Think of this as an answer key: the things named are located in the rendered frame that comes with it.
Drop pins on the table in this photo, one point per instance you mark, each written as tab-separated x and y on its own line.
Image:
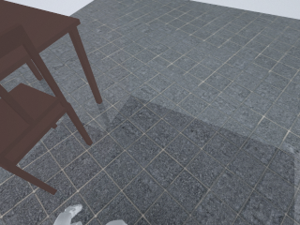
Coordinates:
43	28

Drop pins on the chair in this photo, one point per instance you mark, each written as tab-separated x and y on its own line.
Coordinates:
27	114

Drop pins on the robot left hand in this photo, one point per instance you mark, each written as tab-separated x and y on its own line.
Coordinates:
64	218

